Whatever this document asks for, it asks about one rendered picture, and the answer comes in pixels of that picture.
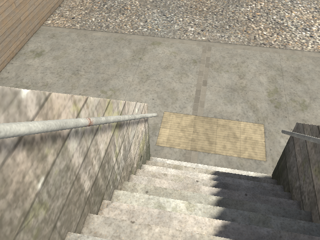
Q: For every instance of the stairs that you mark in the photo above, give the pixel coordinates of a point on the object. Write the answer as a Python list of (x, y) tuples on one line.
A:
[(175, 200)]

